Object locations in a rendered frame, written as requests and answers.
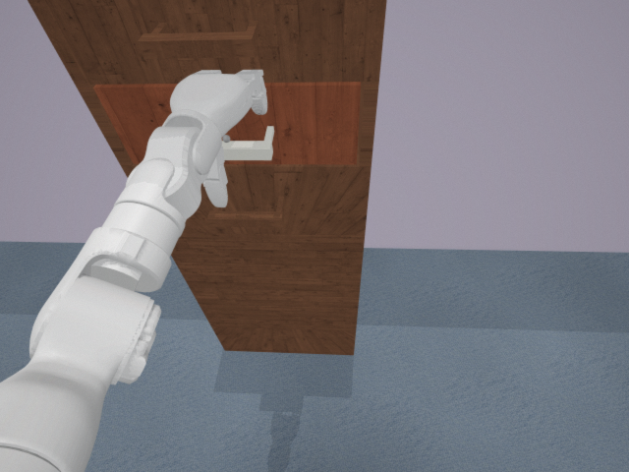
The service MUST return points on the handle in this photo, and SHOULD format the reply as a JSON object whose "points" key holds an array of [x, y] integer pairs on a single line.
{"points": [[198, 45], [272, 219], [250, 150]]}

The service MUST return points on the robot left hand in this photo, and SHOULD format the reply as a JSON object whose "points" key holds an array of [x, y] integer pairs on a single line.
{"points": [[224, 99]]}

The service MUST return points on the cabinet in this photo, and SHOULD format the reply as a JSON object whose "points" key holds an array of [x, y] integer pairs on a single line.
{"points": [[286, 290]]}

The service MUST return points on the robot left upper arm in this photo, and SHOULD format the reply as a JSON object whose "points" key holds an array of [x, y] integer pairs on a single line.
{"points": [[50, 410]]}

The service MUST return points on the drawer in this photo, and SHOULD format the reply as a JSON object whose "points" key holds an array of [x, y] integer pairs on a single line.
{"points": [[314, 123]]}

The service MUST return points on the left robot forearm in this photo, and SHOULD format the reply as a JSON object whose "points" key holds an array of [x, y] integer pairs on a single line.
{"points": [[132, 249]]}

